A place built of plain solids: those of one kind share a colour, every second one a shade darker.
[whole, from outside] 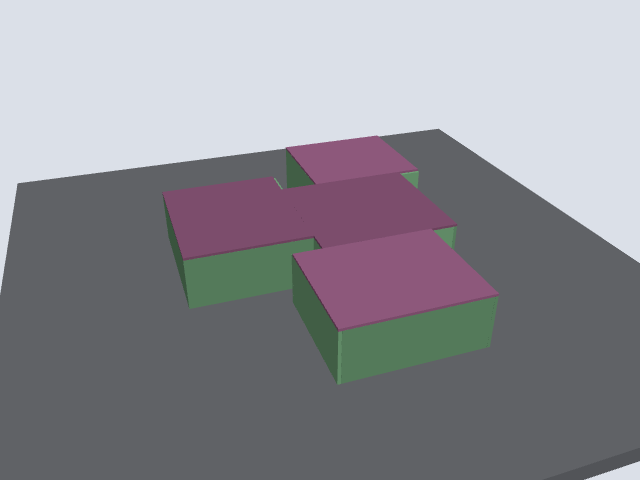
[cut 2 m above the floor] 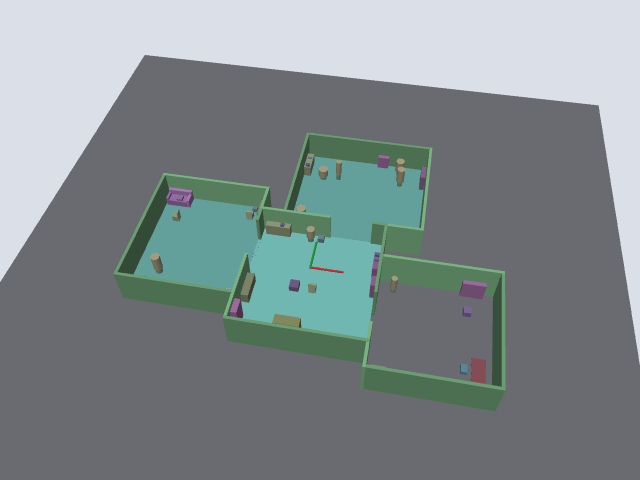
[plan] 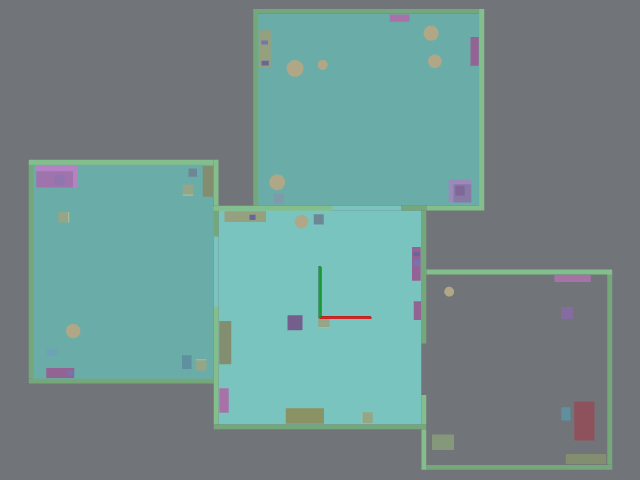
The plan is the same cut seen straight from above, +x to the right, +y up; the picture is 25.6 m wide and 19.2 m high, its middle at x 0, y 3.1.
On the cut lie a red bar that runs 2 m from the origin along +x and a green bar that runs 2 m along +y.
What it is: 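A storey of a house; a hub and three side rooms behind broad openings; the side rooms' floors lie 0.52 m, 0.104 m and not at all below the hub's; a bare drop, one riser, a flush line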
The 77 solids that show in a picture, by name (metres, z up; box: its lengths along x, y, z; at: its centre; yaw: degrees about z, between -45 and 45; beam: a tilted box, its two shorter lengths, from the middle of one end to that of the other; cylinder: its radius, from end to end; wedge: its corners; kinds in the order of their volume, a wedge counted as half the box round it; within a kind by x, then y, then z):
{
 "floor_1": {"box": [7.19, 8.56, 0.57], "at": [-7.85, 1.83, 0.23]},
 "floor_2": {"box": [0.2, 2.81, 0.57], "at": [-4.16, 1.83, 0.23]},
 "floor_3": {"box": [8.11, 8.55, 0.57], "at": [0.0, 0.0, 0.23]},
 "floor_4": {"box": [2.76, 0.2, 0.47], "at": [1.88, 4.37, 0.18]},
 "floor_5": {"box": [8.84, 7.67, 0.47], "at": [1.95, 8.31, 0.18]},
 "wall_1": {"box": [0.2, 8.56, 3.44], "at": [-11.55, 1.83, 1.67]},
 "wall_2": {"box": [7.39, 0.2, 3.44], "at": [-7.95, -2.55, 1.67]},
 "wall_3": {"box": [7.39, 0.2, 3.44], "at": [-7.95, 6.21, 1.67]},
 "wall_4": {"box": [0.2, 4.7, 3.44], "at": [-4.16, -1.92, 1.67]},
 "wall_5": {"box": [0.2, 1.03, 3.44], "at": [-4.16, 3.76, 1.67]},
 "wall_6": {"box": [0.2, 1.84, 3.44], "at": [-4.16, 5.39, 1.67]},
 "wall_7": {"box": [0.2, 7.87, 3.44], "at": [-2.57, 8.41, 1.67]},
 "wall_8": {"box": [4.76, 0.2, 3.44], "at": [-1.88, 4.37, 1.67]},
 "wall_9": {"box": [8.51, 0.2, 3.44], "at": [0.0, -4.37, 1.67]},
 "wall_10": {"box": [8.84, 0.2, 3.44], "at": [1.95, 12.25, 1.67]},
 "wall_11": {"box": [1.0, 0.2, 3.44], "at": [3.76, 4.37, 1.67]},
 "wall_12": {"box": [0.2, 1.62, 3.44], "at": [4.16, -5.29, 1.67]},
 "wall_13": {"box": [0.2, 1.18, 3.44], "at": [4.16, -3.69, 1.67]},
 "wall_14": {"box": [0.2, 5.32, 3.44], "at": [4.16, 1.61, 1.67]},
 "wall_15": {"box": [2.32, 0.2, 3.44], "at": [5.42, 4.37, 1.67]},
 "wall_16": {"box": [0.2, 7.87, 3.44], "at": [6.47, 8.41, 1.67]},
 "wall_17": {"box": [7.43, 0.2, 3.44], "at": [7.97, -6.0, 1.67]},
 "wall_18": {"box": [7.43, 0.2, 3.44], "at": [7.97, 1.82, 1.67]},
 "wall_19": {"box": [0.2, 7.62, 3.44], "at": [11.59, -2.09, 1.67]},
 "roof_1": {"box": [7.39, 8.96, 0.16], "at": [-7.95, 1.83, 3.47]},
 "roof_2": {"box": [8.51, 8.95, 0.16], "at": [0.0, 0.0, 3.47]},
 "roof_3": {"box": [9.24, 7.87, 0.16], "at": [1.95, 8.41, 3.47]},
 "roof_4": {"box": [7.43, 8.02, 0.16], "at": [7.97, -2.09, 3.47]},
 "case_1": {"box": [1.12, 0.4, 0.99], "at": [-10.39, -2.22, 1.01]},
 "case_2": {"box": [0.39, 0.99, 1.74], "at": [-3.84, -3.32, 1.39]},
 "case_3": {"box": [0.8, 0.29, 0.98], "at": [3.19, 11.98, 0.9]},
 "case_4": {"box": [0.36, 1.36, 0.95], "at": [3.86, 2.15, 0.99]},
 "case_5": {"box": [0.29, 0.75, 1.3], "at": [3.89, 0.28, 1.17]},
 "case_6": {"box": [0.33, 1.15, 1.22], "at": [6.19, 10.64, 1.03]},
 "case_7": {"box": [1.45, 0.28, 1.41], "at": [10.11, 1.56, 0.65]},
 "sideboard_1": {"box": [0.42, 1.24, 0.86], "at": [-4.49, 5.44, 0.95]},
 "sideboard_2": {"box": [0.49, 1.73, 0.77], "at": [-3.79, -1.01, 0.9]},
 "sideboard_3": {"box": [1.67, 0.43, 0.88], "at": [-2.99, 4.04, 0.96]},
 "sideboard_4": {"box": [0.48, 1.49, 0.84], "at": [-2.21, 10.75, 0.83]},
 "sideboard_5": {"box": [1.62, 0.41, 0.78], "at": [10.64, -5.67, 0.34]},
 "wardrobe_1": {"box": [1.53, 0.62, 2.1], "at": [-0.6, -3.94, 1.57]},
 "bush_1": {"cylinder": 0.29, "from": [-9.87, -0.54, 0.94], "to": [-9.87, -0.54, 2.04]},
 "bush_2": {"cylinder": 0.32, "from": [-1.71, 5.41, 0.71], "to": [-1.71, 5.41, 1.82]},
 "bush_3": {"cylinder": 0.34, "from": [-1.0, 9.96, 0.74], "to": [-1.0, 9.96, 1.34]},
 "bush_4": {"cylinder": 0.27, "from": [-0.74, 3.84, 0.91], "to": [-0.74, 3.84, 1.65]},
 "bush_5": {"cylinder": 0.2, "from": [0.11, 10.1, 0.94], "to": [0.11, 10.1, 2.11]},
 "bush_6": {"cylinder": 0.3, "from": [4.44, 11.37, 0.82], "to": [4.44, 11.37, 1.73]},
 "bush_7": {"cylinder": 0.27, "from": [4.59, 10.25, 0.86], "to": [4.59, 10.25, 2.0]},
 "bush_8": {"cylinder": 0.2, "from": [5.17, 1.03, 0.32], "to": [5.17, 1.03, 1.36]},
 "sofa_1": {"box": [0.19, 0.65, 0.65], "at": [-11.26, 5.53, 0.85]},
 "sofa_2": {"box": [1.29, 0.65, 0.46], "at": [-10.53, 5.53, 0.75]},
 "sofa_3": {"box": [1.66, 0.24, 0.86], "at": [-10.53, 5.97, 0.95]},
 "sofa_4": {"box": [0.19, 0.65, 0.65], "at": [-9.79, 5.53, 0.85]},
 "armchair_1": {"box": [0.19, 0.92, 0.87], "at": [5.25, 5.06, 0.85]},
 "armchair_2": {"box": [0.71, 0.19, 0.64], "at": [5.7, 4.69, 0.74]},
 "armchair_3": {"box": [0.71, 0.54, 0.45], "at": [5.7, 5.06, 0.64]},
 "armchair_4": {"box": [0.71, 0.19, 0.64], "at": [5.7, 5.43, 0.74]},
 "chair_1": {"box": [0.39, 0.42, 0.43], "at": [-10.28, 4.01, 0.73]},
 "chair_2": {"box": [0.43, 0.05, 0.77], "at": [-5.28, 4.89, 0.91]},
 "chair_3": {"box": [0.43, 0.4, 0.46], "at": [-5.28, 5.12, 0.75]},
 "chair_4": {"box": [0.43, 0.41, 0.41], "at": [-4.76, -1.91, 0.72]},
 "chair_5": {"box": [0.45, 0.06, 0.91], "at": [0.15, -0.41, 0.98]},
 "chair_6": {"box": [0.45, 0.41, 0.43], "at": [0.15, -0.17, 0.73]},
 "chair_7": {"box": [0.42, 0.44, 0.4], "at": [1.9, -4.01, 0.72]},
 "pouf_1": {"box": [0.59, 0.59, 0.42], "at": [-1.0, -0.21, 0.73]},
 "pouf_2": {"box": [0.5, 0.5, 0.45], "at": [9.89, 0.18, 0.17]},
 "lowtable_1": {"box": [0.87, 0.62, 0.47], "at": [4.92, -4.99, 0.18]},
 "toybox_1": {"box": [0.45, 0.32, 0.27], "at": [-10.71, -1.4, 0.66]},
 "toybox_2": {"box": [0.38, 0.55, 0.37], "at": [-5.33, -1.78, 0.7]},
 "toybox_3": {"box": [0.38, 0.53, 0.32], "at": [9.84, -3.86, 0.11]},
 "basket_1": {"box": [0.34, 0.34, 0.29], "at": [-5.09, 5.79, 0.66]},
 "basket_2": {"box": [0.42, 0.42, 0.29], "at": [-1.65, 4.75, 0.56]},
 "basket_3": {"box": [0.41, 0.41, 0.37], "at": [-0.05, 3.93, 0.7]},
 "table_1": {"box": [0.82, 1.55, 0.04], "at": [10.58, -4.15, 0.73]},
 "cushion_1": {"box": [0.4, 0.39, 0.16], "at": [-10.42, 5.49, 1.06]},
 "cushion_2": {"box": [0.39, 0.39, 0.13], "at": [5.6, 5.08, 0.94]},
 "books_1": {"box": [0.26, 0.23, 0.19], "at": [3.86, 2.18, 1.56]}
}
